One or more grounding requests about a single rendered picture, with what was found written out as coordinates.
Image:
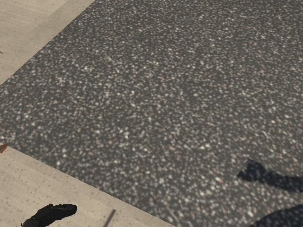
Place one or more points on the left robot hand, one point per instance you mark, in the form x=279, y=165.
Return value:
x=49, y=214

